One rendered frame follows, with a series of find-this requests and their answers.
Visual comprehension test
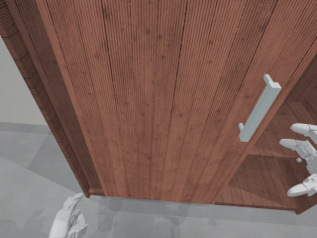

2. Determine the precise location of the left robot hand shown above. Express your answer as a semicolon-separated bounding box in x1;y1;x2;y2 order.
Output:
49;192;88;238

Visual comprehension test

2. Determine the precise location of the handle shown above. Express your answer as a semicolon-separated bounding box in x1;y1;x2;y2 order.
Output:
238;74;281;142

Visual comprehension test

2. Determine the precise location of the wardrobe door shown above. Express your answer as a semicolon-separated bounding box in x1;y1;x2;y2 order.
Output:
36;0;317;205
5;0;102;189

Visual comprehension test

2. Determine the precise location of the right robot hand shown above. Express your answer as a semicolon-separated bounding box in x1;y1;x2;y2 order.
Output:
279;123;317;197

